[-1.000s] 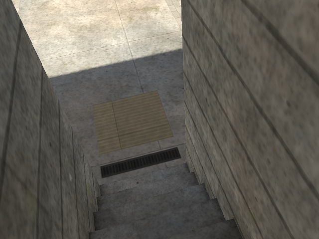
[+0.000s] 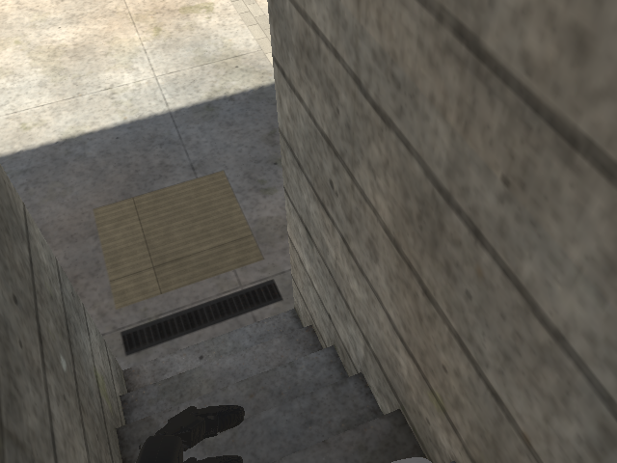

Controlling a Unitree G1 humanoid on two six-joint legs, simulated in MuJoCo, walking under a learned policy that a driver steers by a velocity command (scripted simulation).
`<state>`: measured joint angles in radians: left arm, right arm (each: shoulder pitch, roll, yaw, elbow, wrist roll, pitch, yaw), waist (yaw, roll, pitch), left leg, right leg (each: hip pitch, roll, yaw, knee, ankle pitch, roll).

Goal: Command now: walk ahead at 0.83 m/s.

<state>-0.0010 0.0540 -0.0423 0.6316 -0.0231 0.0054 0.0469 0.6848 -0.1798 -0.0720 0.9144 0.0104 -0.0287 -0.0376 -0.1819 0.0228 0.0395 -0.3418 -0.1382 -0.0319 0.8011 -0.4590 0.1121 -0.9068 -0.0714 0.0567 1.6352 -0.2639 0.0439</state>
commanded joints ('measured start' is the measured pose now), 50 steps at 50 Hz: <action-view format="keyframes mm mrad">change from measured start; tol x64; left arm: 1 -94 77 22 -120 2 -2 -13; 9 851 296 129 117 -7 -78 -22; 35 209 222 85 81 34 -90 -61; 39 1269 356 155 429 13 -69 -53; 50 272 313 118 260 -20 -152 93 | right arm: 1 -121 -103 -22 -128 5 -13 -28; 50 -408 -89 -3 -157 3 -29 67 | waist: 1 81 26 69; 9 612 -146 -127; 24 -309 -33 -113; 39 790 -199 -83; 50 21 -1 81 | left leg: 1 -147 253 -590 -425 -399 139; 9 -559 -56 -251 896 237 15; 12 -917 30 -344 674 -207 -11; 18 140 77 12 147 1024 -76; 25 566 201 -22 -261 363 115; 27 505 215 -174 33 1024 40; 35 -538 116 -208 169 66 87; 38 -581 51 -144 988 661 10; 40 -861 -144 -190 1612 -283 -76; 50 225 162 10 107 1053 -120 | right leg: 1 87 -15 16 -379 212 71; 8 999 105 -42 -687 -226 -98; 13 515 -276 859 -1102 -411 -392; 24 -46 95 22 514 351 -65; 26 -475 209 92 793 -421 -156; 39 1311 -10 -148 -909 597 -185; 50 -148 21 138 -697 -199 -197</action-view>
